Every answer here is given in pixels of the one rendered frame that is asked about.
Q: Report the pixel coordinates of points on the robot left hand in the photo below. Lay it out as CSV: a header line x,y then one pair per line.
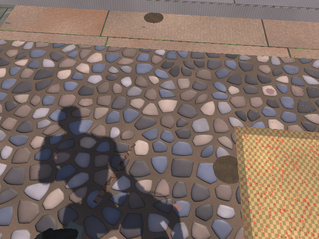
x,y
66,233

